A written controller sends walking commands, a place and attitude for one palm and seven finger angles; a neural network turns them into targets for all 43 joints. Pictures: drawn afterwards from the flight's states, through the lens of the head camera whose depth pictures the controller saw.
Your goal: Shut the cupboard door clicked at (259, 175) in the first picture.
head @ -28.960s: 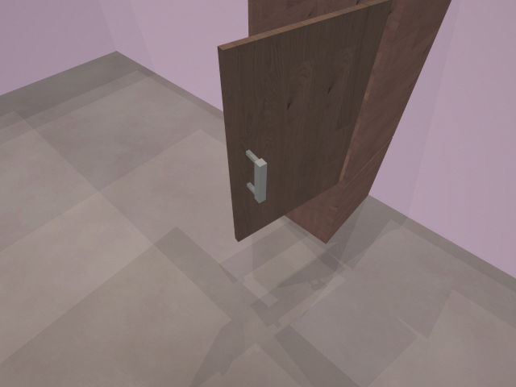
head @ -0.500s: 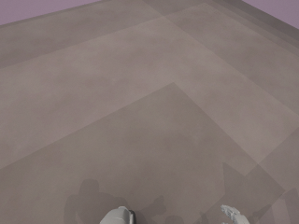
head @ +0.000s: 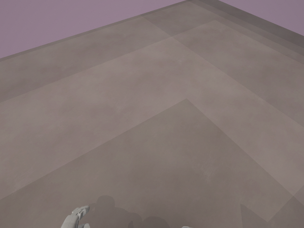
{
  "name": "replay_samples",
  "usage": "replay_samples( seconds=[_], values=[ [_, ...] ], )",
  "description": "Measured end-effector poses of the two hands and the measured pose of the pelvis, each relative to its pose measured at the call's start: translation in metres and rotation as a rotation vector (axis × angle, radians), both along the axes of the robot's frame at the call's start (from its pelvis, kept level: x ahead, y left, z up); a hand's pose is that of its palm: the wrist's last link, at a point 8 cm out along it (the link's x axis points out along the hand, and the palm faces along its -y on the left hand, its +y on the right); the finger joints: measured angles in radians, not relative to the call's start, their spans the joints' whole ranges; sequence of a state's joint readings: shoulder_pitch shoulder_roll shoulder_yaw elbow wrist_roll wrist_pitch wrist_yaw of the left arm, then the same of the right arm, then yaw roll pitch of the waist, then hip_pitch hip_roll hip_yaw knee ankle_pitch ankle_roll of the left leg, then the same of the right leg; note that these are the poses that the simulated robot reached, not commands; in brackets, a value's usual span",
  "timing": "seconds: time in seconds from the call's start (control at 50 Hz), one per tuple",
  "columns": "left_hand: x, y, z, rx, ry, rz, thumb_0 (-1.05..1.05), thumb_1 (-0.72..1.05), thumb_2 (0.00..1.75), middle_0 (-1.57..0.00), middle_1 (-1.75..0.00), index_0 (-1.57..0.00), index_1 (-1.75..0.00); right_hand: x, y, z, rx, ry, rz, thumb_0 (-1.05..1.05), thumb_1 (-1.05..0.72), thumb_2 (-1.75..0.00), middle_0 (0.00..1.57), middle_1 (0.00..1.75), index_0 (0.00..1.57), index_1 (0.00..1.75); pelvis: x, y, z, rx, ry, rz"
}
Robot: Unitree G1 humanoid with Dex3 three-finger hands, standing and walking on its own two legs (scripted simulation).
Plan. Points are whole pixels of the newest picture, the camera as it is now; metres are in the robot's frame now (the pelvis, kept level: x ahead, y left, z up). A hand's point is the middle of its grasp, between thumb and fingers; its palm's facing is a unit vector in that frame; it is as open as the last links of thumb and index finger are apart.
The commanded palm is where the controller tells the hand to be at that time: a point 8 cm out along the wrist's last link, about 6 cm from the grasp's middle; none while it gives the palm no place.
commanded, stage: turn to face it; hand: left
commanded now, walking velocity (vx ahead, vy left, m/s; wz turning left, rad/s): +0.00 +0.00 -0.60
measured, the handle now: out of the picture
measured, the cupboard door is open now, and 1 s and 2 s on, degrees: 46 46 46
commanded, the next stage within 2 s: none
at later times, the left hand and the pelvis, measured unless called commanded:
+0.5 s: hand (87, 221) +0.17 +0.21 -0.16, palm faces -0.12 -0.97 -0.20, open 7.4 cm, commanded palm none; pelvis +0.07 +0.02 +0.01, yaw -14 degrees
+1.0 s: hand (123, 181) +0.28 +0.11 -0.15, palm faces -0.49 -0.84 -0.23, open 7.4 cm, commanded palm none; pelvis +0.10 -0.01 +0.01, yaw -31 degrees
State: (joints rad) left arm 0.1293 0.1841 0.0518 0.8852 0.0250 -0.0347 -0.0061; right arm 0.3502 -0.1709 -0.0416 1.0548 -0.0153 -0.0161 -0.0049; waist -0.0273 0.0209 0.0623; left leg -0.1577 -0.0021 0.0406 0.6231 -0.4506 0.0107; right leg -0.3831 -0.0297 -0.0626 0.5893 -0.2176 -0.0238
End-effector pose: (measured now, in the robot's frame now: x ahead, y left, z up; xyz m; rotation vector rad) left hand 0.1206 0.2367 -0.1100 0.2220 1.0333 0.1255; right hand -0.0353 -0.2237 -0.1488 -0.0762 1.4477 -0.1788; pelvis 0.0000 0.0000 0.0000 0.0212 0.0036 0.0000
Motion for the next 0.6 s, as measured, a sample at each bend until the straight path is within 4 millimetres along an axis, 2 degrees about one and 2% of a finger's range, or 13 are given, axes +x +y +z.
replay_samples(
  seconds=[0.04, 0.1, 0.14, 0.26, 0.36, 0.4, 0.46, 0.54, 0.6],
  values=[
    [0.0, -0.013, -0.003, -0.015, 0.04, 0.002, 0.0, 0.91, 0.9, -0.2, -0.3, -0.2, -0.3, 0.013, -0.007, 0.001, -0.007, 0.01, -0.005, 0.0, -0.9, -0.9, 0.2, 0.29, 0.2, 0.3, 0.011, -0.005, 0.003, -0.005, -0.003, -0.007],
    [-0.01, -0.028, -0.008, -0.04, 0.13, 0.024, 0.0, 0.91, 0.9, -0.2, -0.3, -0.2, -0.3, 0.042, -0.015, 0.01, -0.026, -0.016, -0.01, 0.01, -0.91, -0.9, 0.2, 0.29, 0.2, 0.3, 0.025, -0.009, 0.01, -0.002, 0.0, -0.024],
    [-0.014, -0.024, -0.007, -0.028, 0.159, 0.067, -0.01, 0.94, 0.9, -0.2, -0.3, -0.2, -0.3, 0.064, -0.019, 0.015, -0.036, -0.047, -0.005, 0.01, -0.91, -0.9, 0.2, 0.29, 0.19, 0.29, 0.033, -0.011, 0.014, -0.004, 0.01, -0.035],
    [-0.021, -0.006, -0.013, -0.011, 0.27, 0.057, -0.01, 0.94, 0.9, -0.2, -0.3, -0.2, -0.3, 0.131, -0.019, 0.025, -0.066, -0.179, -0.005, 0.0, -0.91, -0.9, 0.19, 0.29, 0.19, 0.29, 0.049, -0.006, 0.015, -0.017, 0.024, -0.09],
    [-0.01, 0.013, -0.026, -0.024, 0.309, 0.036, 0.0, 0.92, 0.9, -0.2, -0.3, -0.2, -0.3, 0.172, -0.011, 0.034, -0.11, -0.302, -0.017, 0.0, -0.91, -0.9, 0.19, 0.29, 0.19, 0.3, 0.064, 0.011, 0.007, -0.037, 0.023, -0.152],
    [0.002, 0.02, -0.032, -0.03, 0.307, 0.02, 0.0, 0.92, 0.9, -0.2, -0.3, -0.2, -0.3, 0.179, -0.007, 0.035, -0.131, -0.331, -0.017, 0.0, -0.91, -0.9, 0.2, 0.29, 0.2, 0.3, 0.068, 0.017, 0.003, -0.04, 0.02, -0.173],
    [0.027, 0.026, -0.029, -0.027, 0.291, -0.033, 0.0, 0.91, 0.9, -0.2, -0.3, -0.2, -0.3, 0.176, -0.004, 0.042, -0.146, -0.336, -0.029, 0.0, -0.91, -0.9, 0.2, 0.29, 0.2, 0.3, 0.072, 0.02, 0.007, -0.038, 0.01, -0.218],
    [0.065, 0.025, -0.018, -0.018, 0.243, -0.1, 0.01, 0.91, 0.9, -0.2, -0.3, -0.2, -0.3, 0.161, -0.008, 0.047, -0.155, -0.309, -0.077, 0.0, -0.9, -0.9, 0.2, 0.29, 0.2, 0.3, 0.078, 0.02, 0.013, -0.047, 0.009, -0.272],
    [0.094, 0.017, -0.011, -0.001, 0.208, -0.165, 0.01, 0.91, 0.9, -0.2, -0.3, -0.2, -0.3, 0.143, -0.015, 0.045, -0.158, -0.284, -0.136, 0.0, -0.9, -0.9, 0.2, 0.3, 0.2, 0.3, 0.081, 0.017, 0.014, -0.053, 0.01, -0.315]
  ],
)
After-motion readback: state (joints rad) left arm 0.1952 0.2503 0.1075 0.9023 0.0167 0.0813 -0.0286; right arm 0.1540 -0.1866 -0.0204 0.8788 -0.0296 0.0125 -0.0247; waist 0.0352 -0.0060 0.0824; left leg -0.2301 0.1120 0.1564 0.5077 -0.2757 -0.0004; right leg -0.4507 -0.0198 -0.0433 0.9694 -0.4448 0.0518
